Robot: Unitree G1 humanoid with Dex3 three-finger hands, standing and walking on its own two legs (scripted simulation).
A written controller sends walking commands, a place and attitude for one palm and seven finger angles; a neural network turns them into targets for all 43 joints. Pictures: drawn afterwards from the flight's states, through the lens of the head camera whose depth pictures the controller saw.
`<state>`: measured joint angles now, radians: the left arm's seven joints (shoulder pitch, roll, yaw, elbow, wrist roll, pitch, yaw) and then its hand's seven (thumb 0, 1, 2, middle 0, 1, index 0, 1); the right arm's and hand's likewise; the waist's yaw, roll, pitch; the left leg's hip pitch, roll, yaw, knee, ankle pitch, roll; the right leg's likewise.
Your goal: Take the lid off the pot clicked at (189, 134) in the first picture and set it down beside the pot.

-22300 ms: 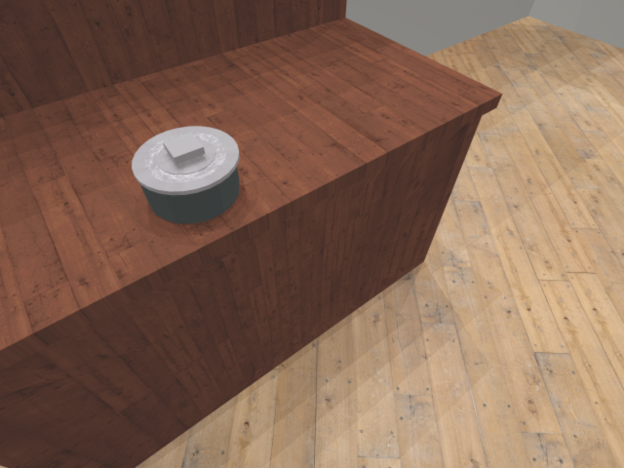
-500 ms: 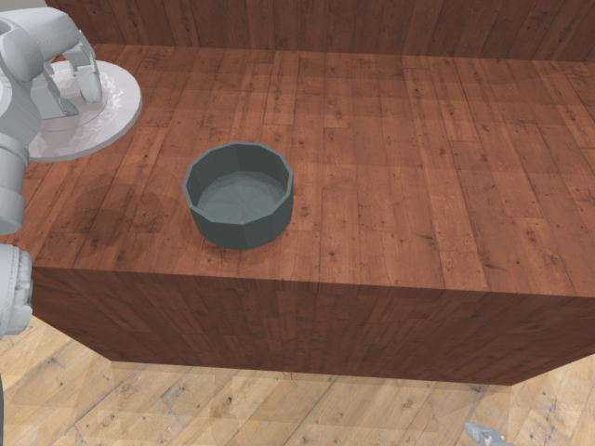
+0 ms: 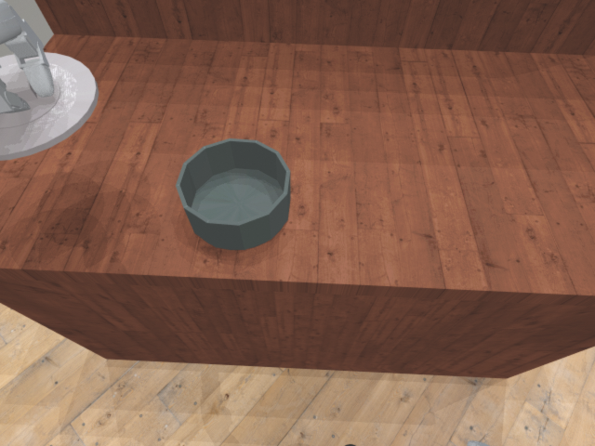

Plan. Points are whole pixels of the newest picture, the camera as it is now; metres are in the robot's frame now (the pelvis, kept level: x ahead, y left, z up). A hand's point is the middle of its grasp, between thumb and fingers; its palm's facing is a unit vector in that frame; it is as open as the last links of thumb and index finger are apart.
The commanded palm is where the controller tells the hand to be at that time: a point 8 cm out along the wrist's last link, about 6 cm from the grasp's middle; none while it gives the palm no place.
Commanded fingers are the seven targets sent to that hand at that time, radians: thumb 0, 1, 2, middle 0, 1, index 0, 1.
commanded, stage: move the lid sideways beside the pot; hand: left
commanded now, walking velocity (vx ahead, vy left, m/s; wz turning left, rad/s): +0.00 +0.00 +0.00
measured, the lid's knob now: (6, 86) +0.49 +0.34 +0.20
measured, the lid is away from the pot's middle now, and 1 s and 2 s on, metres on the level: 0.24 0.24 0.24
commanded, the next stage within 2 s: lower the lid onto the table in 0.06 s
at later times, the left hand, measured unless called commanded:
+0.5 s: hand out of the picture +0.45 +0.33 +0.20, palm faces -0.31 -0.13 -0.94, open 5.7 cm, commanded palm +0.46 +0.33 +0.28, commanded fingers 0.00 0.55 1.08 -0.67 -1.01 -1.01 -1.15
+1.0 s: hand (29, 126) +0.46 +0.32 +0.17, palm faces -0.37 -0.12 -0.92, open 5.7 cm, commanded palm +0.47 +0.32 +0.25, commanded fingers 0.00 0.55 1.08 -0.67 -1.01 -1.01 -1.15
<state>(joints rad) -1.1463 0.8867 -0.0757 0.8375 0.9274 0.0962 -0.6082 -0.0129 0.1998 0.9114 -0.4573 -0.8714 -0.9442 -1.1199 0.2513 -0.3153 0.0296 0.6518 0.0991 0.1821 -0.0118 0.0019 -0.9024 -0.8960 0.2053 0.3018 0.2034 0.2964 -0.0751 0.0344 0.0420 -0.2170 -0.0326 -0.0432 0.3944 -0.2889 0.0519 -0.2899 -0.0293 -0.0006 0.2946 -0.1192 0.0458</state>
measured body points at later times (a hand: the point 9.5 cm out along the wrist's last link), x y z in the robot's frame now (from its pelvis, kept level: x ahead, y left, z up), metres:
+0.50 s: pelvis +0.00 +0.00 +0.00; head +0.08 +0.01 +0.44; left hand +0.47 +0.33 +0.25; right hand +0.08 -0.27 -0.12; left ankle -0.06 +0.09 -0.74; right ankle +0.01 -0.16 -0.74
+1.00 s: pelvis +0.00 +0.00 +0.00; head +0.08 +0.01 +0.44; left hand +0.47 +0.32 +0.22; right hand +0.06 -0.27 -0.13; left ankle -0.06 +0.09 -0.74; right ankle +0.01 -0.16 -0.74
